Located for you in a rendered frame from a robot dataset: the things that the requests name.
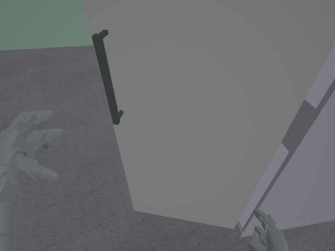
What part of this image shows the left robot forearm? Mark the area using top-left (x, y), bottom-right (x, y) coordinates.
top-left (0, 165), bottom-right (20, 251)

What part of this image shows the robot right hand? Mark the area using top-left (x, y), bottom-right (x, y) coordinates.
top-left (248, 208), bottom-right (289, 251)

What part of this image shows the handle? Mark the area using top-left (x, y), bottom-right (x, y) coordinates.
top-left (92, 30), bottom-right (124, 125)

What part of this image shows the robot left hand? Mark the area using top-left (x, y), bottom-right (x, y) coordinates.
top-left (0, 110), bottom-right (63, 181)

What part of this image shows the fridge door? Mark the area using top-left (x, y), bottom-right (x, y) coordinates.
top-left (82, 0), bottom-right (335, 229)

